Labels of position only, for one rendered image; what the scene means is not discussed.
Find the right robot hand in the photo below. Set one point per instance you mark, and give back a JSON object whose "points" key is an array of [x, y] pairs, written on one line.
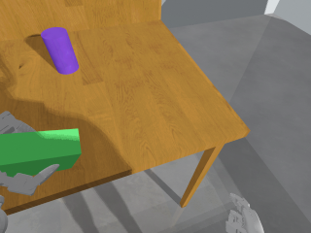
{"points": [[247, 223]]}

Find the table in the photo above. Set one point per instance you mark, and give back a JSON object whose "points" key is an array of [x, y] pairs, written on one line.
{"points": [[138, 99]]}

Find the left robot hand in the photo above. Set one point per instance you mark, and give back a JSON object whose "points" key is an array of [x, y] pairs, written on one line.
{"points": [[21, 183]]}

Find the sponge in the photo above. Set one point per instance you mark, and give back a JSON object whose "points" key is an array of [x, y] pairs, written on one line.
{"points": [[29, 153]]}

